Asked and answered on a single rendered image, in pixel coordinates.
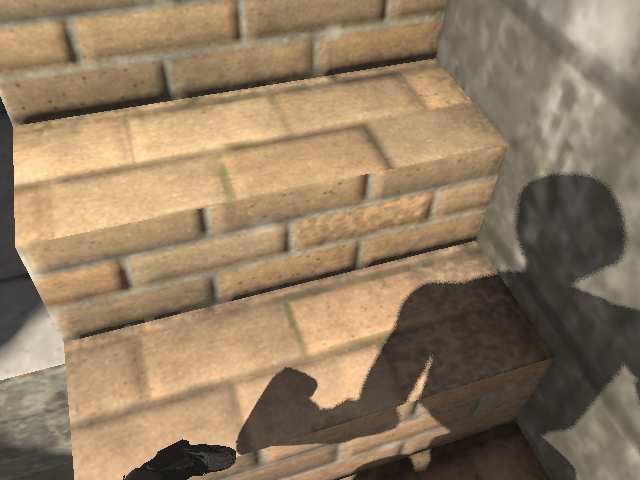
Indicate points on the left robot hand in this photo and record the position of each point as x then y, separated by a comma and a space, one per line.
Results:
180, 461

